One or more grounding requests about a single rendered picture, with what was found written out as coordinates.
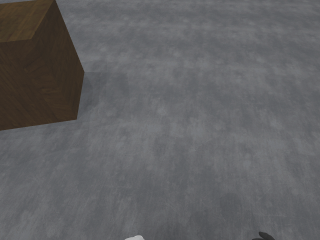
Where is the pedestal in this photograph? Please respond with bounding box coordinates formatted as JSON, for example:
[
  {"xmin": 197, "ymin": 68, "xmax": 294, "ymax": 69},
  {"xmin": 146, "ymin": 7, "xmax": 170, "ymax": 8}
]
[{"xmin": 0, "ymin": 0, "xmax": 85, "ymax": 131}]

